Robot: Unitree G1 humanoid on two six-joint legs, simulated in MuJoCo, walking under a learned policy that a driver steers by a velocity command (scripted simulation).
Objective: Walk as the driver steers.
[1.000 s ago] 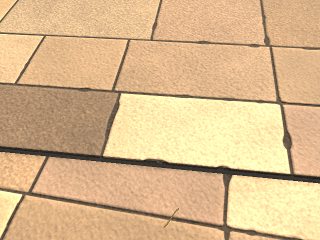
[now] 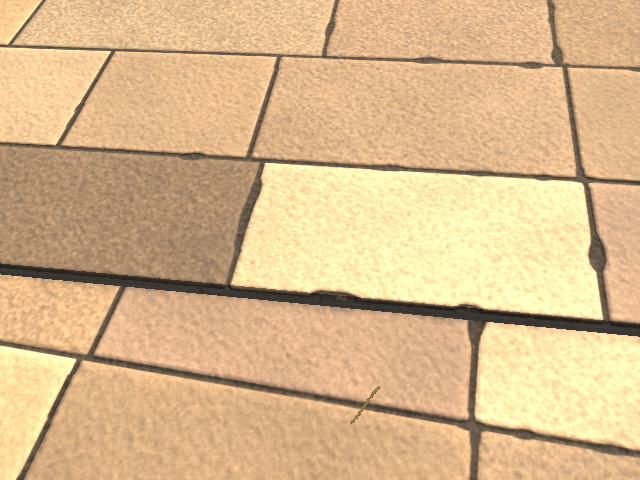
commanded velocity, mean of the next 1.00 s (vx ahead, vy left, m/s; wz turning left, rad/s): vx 0.13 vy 0.00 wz -0.12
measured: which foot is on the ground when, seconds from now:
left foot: up 0.00-0.36, down 0.38-0.78, up 0.80-1.00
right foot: down 0.00-0.40, up 0.42-0.68, down 0.70-1.00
